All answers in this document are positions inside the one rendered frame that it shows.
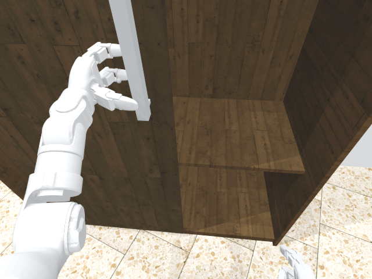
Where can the robot left upper arm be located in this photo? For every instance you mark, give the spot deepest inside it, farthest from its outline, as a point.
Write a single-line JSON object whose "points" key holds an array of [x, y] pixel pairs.
{"points": [[47, 234]]}

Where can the handle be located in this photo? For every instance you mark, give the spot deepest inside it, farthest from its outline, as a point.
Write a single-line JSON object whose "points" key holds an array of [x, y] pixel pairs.
{"points": [[123, 18]]}

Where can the left robot forearm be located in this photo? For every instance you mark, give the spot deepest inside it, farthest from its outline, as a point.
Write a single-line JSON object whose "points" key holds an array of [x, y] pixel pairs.
{"points": [[57, 175]]}

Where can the wardrobe door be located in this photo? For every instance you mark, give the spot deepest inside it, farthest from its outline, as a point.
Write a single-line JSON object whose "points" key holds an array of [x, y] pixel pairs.
{"points": [[130, 167], [12, 167]]}

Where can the left robot hand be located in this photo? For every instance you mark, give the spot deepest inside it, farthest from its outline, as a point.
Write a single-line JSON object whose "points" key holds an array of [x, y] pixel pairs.
{"points": [[84, 74]]}

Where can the right robot hand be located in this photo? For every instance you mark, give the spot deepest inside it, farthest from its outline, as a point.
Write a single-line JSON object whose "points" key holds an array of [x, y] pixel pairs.
{"points": [[301, 270]]}

